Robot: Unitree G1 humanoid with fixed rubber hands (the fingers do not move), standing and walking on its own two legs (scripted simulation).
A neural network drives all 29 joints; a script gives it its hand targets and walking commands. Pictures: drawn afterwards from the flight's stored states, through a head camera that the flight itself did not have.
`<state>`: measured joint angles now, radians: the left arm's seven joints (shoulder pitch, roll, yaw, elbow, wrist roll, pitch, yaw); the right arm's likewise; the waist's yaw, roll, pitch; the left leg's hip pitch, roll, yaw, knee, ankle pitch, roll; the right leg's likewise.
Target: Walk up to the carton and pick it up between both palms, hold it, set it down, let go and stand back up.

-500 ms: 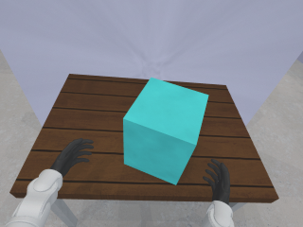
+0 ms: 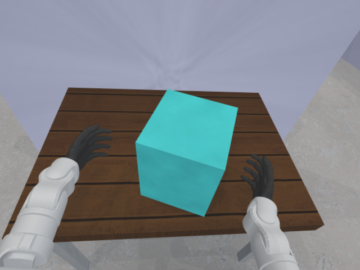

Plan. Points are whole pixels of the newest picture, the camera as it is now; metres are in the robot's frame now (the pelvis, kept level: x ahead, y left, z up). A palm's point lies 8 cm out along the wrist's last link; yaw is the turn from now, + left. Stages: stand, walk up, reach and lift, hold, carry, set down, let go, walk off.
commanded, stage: reach and lift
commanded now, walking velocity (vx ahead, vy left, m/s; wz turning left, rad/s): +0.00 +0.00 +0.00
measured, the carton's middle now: (186, 154) +0.44 -0.05 -0.03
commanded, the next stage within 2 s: none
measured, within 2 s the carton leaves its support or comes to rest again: neither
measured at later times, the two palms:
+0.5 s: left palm (87, 124) +0.43 +0.19 +0.10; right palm (266, 160) +0.33 -0.21 +0.09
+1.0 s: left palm (102, 99) +0.47 +0.16 +0.14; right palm (267, 137) +0.37 -0.22 +0.12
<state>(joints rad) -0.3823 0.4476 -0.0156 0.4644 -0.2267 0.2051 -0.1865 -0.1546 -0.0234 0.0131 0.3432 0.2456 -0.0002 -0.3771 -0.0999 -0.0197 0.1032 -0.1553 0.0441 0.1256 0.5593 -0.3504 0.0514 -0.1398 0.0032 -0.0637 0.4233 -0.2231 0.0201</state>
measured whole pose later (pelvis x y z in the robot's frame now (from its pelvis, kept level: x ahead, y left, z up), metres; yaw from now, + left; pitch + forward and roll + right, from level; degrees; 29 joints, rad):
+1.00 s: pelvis -0.01 -0.01 +0.00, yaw +1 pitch +7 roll -3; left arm -1.00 0.47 -0.06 1.05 -0.20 0.21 -0.12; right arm -0.76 -0.03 -0.12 0.77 0.22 0.15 -0.35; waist -0.22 -0.03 -0.06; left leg -0.37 0.04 0.09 0.51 -0.27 0.04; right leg -0.33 0.00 -0.10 0.37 -0.16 0.01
